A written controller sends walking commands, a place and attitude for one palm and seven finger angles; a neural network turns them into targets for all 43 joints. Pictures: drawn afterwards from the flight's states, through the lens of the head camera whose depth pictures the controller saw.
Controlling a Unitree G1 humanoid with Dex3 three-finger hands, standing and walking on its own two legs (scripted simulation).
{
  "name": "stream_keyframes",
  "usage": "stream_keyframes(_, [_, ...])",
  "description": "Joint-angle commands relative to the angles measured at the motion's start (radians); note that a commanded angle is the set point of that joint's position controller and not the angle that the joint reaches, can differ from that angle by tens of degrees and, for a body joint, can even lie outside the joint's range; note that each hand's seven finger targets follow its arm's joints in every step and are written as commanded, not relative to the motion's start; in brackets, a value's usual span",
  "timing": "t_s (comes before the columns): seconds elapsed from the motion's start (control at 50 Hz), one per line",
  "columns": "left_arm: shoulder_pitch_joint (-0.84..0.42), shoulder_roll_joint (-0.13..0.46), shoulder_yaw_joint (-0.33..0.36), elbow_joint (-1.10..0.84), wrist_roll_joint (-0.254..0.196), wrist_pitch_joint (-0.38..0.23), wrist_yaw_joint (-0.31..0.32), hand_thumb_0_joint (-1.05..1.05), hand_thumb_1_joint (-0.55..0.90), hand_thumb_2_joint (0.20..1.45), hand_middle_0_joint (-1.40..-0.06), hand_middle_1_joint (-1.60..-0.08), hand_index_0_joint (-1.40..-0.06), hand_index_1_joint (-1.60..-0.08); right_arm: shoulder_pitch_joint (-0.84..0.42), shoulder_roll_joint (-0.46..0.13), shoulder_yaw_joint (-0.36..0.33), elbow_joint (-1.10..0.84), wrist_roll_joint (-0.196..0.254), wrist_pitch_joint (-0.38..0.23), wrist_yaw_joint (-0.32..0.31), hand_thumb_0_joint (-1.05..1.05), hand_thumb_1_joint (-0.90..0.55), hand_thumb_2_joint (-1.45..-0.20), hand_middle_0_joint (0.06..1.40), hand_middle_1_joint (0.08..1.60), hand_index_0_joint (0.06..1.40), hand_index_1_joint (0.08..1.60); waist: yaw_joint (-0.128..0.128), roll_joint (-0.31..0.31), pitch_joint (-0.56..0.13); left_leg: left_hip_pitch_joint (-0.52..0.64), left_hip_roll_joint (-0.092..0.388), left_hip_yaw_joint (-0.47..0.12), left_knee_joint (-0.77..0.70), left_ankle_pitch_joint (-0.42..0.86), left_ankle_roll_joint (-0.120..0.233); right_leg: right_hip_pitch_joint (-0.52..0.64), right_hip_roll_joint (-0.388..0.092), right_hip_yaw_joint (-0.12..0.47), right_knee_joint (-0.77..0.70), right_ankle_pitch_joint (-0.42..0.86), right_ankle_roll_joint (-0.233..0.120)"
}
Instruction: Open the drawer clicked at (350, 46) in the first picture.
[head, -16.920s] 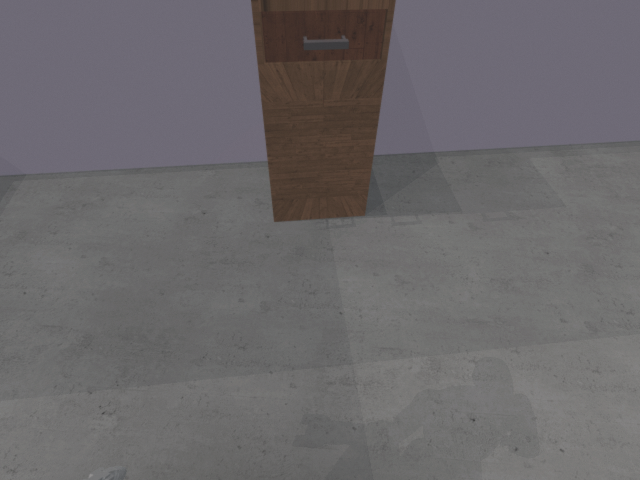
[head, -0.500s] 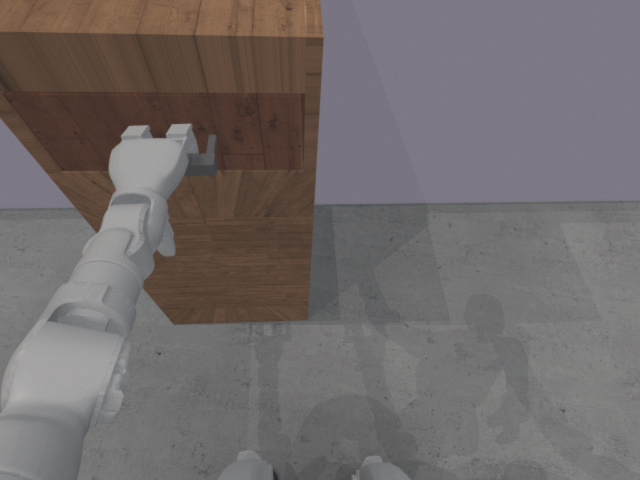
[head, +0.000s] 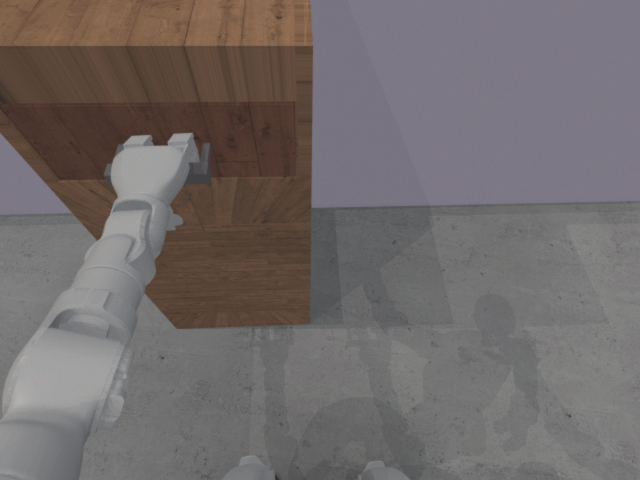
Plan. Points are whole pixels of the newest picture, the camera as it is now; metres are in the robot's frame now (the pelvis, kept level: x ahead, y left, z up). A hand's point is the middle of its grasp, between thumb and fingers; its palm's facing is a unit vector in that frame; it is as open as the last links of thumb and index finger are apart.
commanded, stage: close the thumb around the handle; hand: left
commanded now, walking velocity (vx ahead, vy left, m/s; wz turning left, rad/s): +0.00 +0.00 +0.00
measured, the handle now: (161, 162) +0.53 +0.19 +0.05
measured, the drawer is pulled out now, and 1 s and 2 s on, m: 0.00 0.01 0.09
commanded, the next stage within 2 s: pull the drawer open in 0.32 s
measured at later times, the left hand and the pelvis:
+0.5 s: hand (167, 198) +0.49 +0.19 +0.03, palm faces -0.06 -0.04 -1.00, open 5.4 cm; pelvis +0.00 +0.00 +0.00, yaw +0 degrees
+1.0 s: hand (165, 207) +0.47 +0.19 +0.03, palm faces -0.03 -0.04 -1.00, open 5.3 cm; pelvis +0.03 +0.00 +0.01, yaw -1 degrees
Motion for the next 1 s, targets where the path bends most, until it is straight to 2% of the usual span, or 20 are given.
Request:
stream_keyframes(0.0, [-0.437, 0.206, 0.053, -0.180, -0.002, 0.004, 0.044, 0.000, 0.620, 0.780, -0.380, -1.320, -0.380, -1.320, 0.131, -0.162, -0.058, -0.052, -0.001, -0.015, -0.012, 0.000, -0.900, -0.900, 0.200, 0.300, 0.200, 0.300, -0.022, 0.004, -0.406, 0.364, -0.051, -0.010, -0.041, 0.340, 0.035, 0.095, 0.055, 0.005, -0.105, 0.350, -0.026])
stream_keyframes(0.08, [-0.448, 0.215, 0.056, -0.177, -0.002, 0.018, 0.045, 0.000, 0.844, 0.876, -0.396, -1.344, -0.396, -1.344, 0.128, -0.166, -0.058, -0.049, 0.001, -0.011, -0.012, 0.000, -0.900, -0.900, 0.200, 0.300, 0.200, 0.300, -0.030, -0.009, -0.410, 0.361, -0.051, -0.005, -0.042, 0.347, 0.037, 0.111, 0.053, 0.010, -0.111, 0.376, -0.021])
stream_keyframes(0.1, [-0.440, 0.227, 0.065, -0.172, -0.003, 0.021, 0.044, 0.000, 0.900, 0.900, -0.400, -1.350, -0.400, -1.350, 0.127, -0.166, -0.058, -0.050, 0.001, -0.010, -0.012, 0.000, -0.900, -0.900, 0.200, 0.300, 0.200, 0.300, -0.021, 0.006, -0.402, 0.357, -0.053, -0.002, -0.045, 0.341, 0.036, 0.118, 0.053, 0.013, -0.114, 0.375, -0.023])
stream_keyframes(0.18, [-0.439, 0.223, 0.055, -0.174, -0.006, 0.020, 0.031, 0.000, 0.900, 0.900, -0.400, -1.350, -0.400, -1.350, 0.122, -0.164, -0.055, -0.056, 0.004, -0.008, -0.016, 0.000, -0.900, -0.900, 0.200, 0.300, 0.200, 0.300, -0.024, -0.001, -0.403, 0.350, -0.057, 0.003, -0.050, 0.334, 0.038, 0.137, 0.050, 0.016, -0.120, 0.385, -0.020])
stream_keyframes(0.22, [-0.431, 0.242, 0.064, -0.154, -0.004, 0.025, 0.028, 0.000, 0.900, 0.900, -0.400, -1.350, -0.400, -1.350, 0.120, -0.168, -0.051, -0.057, 0.007, -0.006, -0.019, 0.000, -0.900, -0.900, 0.200, 0.300, 0.200, 0.300, -0.025, -0.020, -0.373, 0.331, -0.056, 0.001, -0.057, 0.310, 0.039, 0.132, 0.049, 0.014, -0.125, 0.360, -0.019])
stream_keyframes(0.3, [-0.405, 0.271, 0.096, -0.189, 0.000, 0.002, 0.026, 0.000, 0.900, 0.900, -0.400, -1.350, -0.400, -1.350, 0.116, -0.166, -0.056, -0.063, 0.003, -0.006, -0.022, 0.000, -0.900, -0.900, 0.200, 0.300, 0.200, 0.300, -0.006, 0.006, -0.427, 0.358, -0.057, 0.004, -0.051, 0.359, 0.037, 0.158, 0.048, 0.017, -0.113, 0.409, -0.022])
stream_keyframes(0.32, [-0.403, 0.238, 0.070, -0.197, -0.002, 0.002, 0.026, 0.000, 0.900, 0.900, -0.400, -1.350, -0.400, -1.350, 0.111, -0.162, -0.055, -0.066, 0.002, -0.005, -0.020, 0.000, -0.900, -0.900, 0.200, 0.300, 0.200, 0.300, -0.009, 0.030, -0.414, 0.371, -0.056, 0.004, -0.052, 0.366, 0.035, 0.142, 0.051, 0.014, -0.113, 0.406, -0.024])
stream_keyframes(0.38, [-0.399, 0.223, 0.062, -0.173, -0.009, 0.001, 0.027, 0.000, 0.900, 0.900, -0.400, -1.350, -0.400, -1.350, 0.111, -0.164, -0.055, -0.065, 0.005, -0.006, -0.018, 0.000, -0.900, -0.900, 0.200, 0.300, 0.200, 0.300, -0.021, -0.011, -0.373, 0.353, -0.053, 0.001, -0.057, 0.328, 0.036, 0.125, 0.051, 0.011, -0.123, 0.368, -0.020])
stream_keyframes(0.46, [-0.350, 0.269, 0.110, -0.184, -0.013, -0.001, 0.026, 0.000, 0.900, 0.900, -0.400, -1.350, -0.400, -1.350, 0.109, -0.166, -0.054, -0.069, 0.003, -0.004, -0.020, 0.000, -0.900, -0.900, 0.200, 0.300, 0.200, 0.300, 0.010, -0.014, -0.413, 0.352, -0.055, 0.005, -0.062, 0.353, 0.036, 0.177, 0.049, 0.012, -0.116, 0.398, -0.024])
stream_keyframes(0.48, [-0.309, 0.256, 0.102, -0.182, -0.009, -0.002, 0.026, 0.000, 0.900, 0.900, -0.400, -1.350, -0.400, -1.350, 0.102, -0.163, -0.054, -0.078, 0.006, -0.001, -0.019, 0.000, -0.900, -0.900, 0.200, 0.300, 0.200, 0.300, 0.021, 0.009, -0.420, 0.359, -0.057, 0.007, -0.064, 0.361, 0.034, 0.172, 0.051, 0.013, -0.112, 0.401, -0.025])
stream_keyframes(0.5, [-0.307, 0.207, 0.068, -0.207, -0.016, -0.004, 0.024, 0.000, 0.900, 0.900, -0.400, -1.350, -0.400, -1.350, 0.096, -0.160, -0.056, -0.079, 0.004, -0.002, -0.016, 0.000, -0.900, -0.900, 0.200, 0.300, 0.200, 0.300, 0.015, 0.006, -0.408, 0.373, -0.054, 0.008, -0.066, 0.364, 0.034, 0.163, 0.052, 0.007, -0.117, 0.400, -0.025])
stream_keyframes(0.58, [-0.209, 0.227, 0.104, -0.230, -0.021, -0.011, 0.024, 0.000, 0.900, 0.900, -0.400, -1.350, -0.400, -1.350, 0.084, -0.161, -0.058, -0.090, 0.004, 0.006, -0.011, 0.000, -0.900, -0.900, 0.200, 0.300, 0.200, 0.300, 0.047, -0.008, -0.433, 0.385, -0.052, 0.013, -0.072, 0.405, 0.033, 0.206, 0.053, 0.009, -0.113, 0.441, -0.027])
stream_keyframes(0.64, [-0.126, 0.184, 0.087, -0.267, -0.029, -0.009, 0.021, 0.000, 0.900, 0.900, -0.400, -1.350, -0.400, -1.350, 0.067, -0.157, -0.062, -0.101, 0.005, 0.010, -0.004, 0.000, -0.900, -0.900, 0.200, 0.300, 0.200, 0.300, 0.063, -0.008, -0.408, 0.394, -0.051, 0.021, -0.081, 0.435, 0.031, 0.224, 0.053, 0.004, -0.117, 0.471, -0.029])
stream_keyframes(0.66, [-0.110, 0.199, 0.104, -0.271, -0.032, -0.010, 0.021, 0.000, 0.900, 0.900, -0.400, -1.350, -0.400, -1.350, 0.064, -0.160, -0.062, -0.101, 0.005, 0.013, -0.002, 0.000, -0.900, -0.900, 0.200, 0.300, 0.200, 0.300, 0.066, -0.023, -0.409, 0.397, -0.048, 0.016, -0.083, 0.456, 0.031, 0.235, 0.052, 0.003, -0.114, 0.484, -0.031])
stream_keyframes(0.72, [-0.055, 0.169, 0.086, -0.324, -0.032, -0.007, 0.023, 0.000, 0.900, 0.900, -0.400, -1.350, -0.400, -1.350, 0.051, -0.158, -0.065, -0.110, 0.006, 0.018, 0.004, 0.000, -0.900, -0.900, 0.200, 0.300, 0.200, 0.300, 0.074, -0.016, -0.401, 0.423, -0.045, 0.019, -0.090, 0.494, 0.030, 0.235, 0.053, -0.002, -0.116, 0.507, -0.029])
stream_keyframes(0.78, [-0.008, 0.171, 0.096, -0.361, -0.032, 0.003, 0.027, 0.000, 0.900, 0.900, -0.400, -1.350, -0.400, -1.350, 0.040, -0.158, -0.068, -0.114, 0.007, 0.024, 0.007, 0.000, -0.900, -0.900, 0.200, 0.300, 0.200, 0.300, 0.081, -0.039, -0.402, 0.434, -0.043, 0.020, -0.092, 0.535, 0.030, 0.260, 0.051, 0.001, -0.116, 0.548, -0.027])
stream_keyframes(0.88, [0.094, 0.161, 0.099, -0.456, -0.041, 0.029, 0.026, 0.000, 0.900, 0.900, -0.400, -1.350, -0.400, -1.350, 0.007, -0.154, -0.069, -0.132, 0.009, 0.030, 0.014, 0.000, -0.900, -0.900, 0.200, 0.300, 0.200, 0.300, 0.094, -0.025, -0.402, 0.473, -0.042, 0.022, -0.095, 0.625, 0.030, 0.294, 0.046, 0.004, -0.123, 0.620, -0.024])
stream_keyframes(0.92, [-0.188, 0.181, 0.069, -0.421, -0.022, 0.030, 0.032, 0.000, 0.900, 0.900, -0.400, -1.350, -0.400, -1.350, 0.031, -0.163, -0.066, -0.091, 0.007, 0.031, 0.005, 0.000, -0.900, -0.900, 0.200, 0.300, 0.200, 0.300, 0.022, -0.027, -0.332, 0.454, -0.042, 0.012, -0.086, 0.558, 0.029, 0.218, 0.045, -0.001, -0.122, 0.576, -0.021])
stream_keyframes(0.94, [-0.280, 0.199, 0.067, -0.372, -0.007, 0.035, 0.039, 0.000, 0.900, 0.900, -0.400, -1.350, -0.400, -1.350, 0.046, -0.163, -0.068, -0.074, 0.006, 0.028, 0.000, 0.000, -0.900, -0.900, 0.200, 0.300, 0.200, 0.300, 0.001, -0.026, -0.325, 0.444, -0.045, 0.007, -0.079, 0.517, 0.029, 0.182, 0.045, 0.000, -0.121, 0.527, -0.022])
stream_keyframes(0.98, [-0.280, 0.211, 0.081, -0.311, -0.001, 0.047, 0.042, 0.000, 0.900, 0.900, -0.400, -1.350, -0.400, -1.350, 0.055, -0.161, -0.069, -0.071, 0.004, 0.024, -0.007, 0.000, -0.900, -0.900, 0.200, 0.300, 0.200, 0.300, 0.010, -0.017, -0.352, 0.454, -0.050, 0.011, -0.075, 0.504, 0.030, 0.179, 0.045, 0.004, -0.123, 0.509, -0.024])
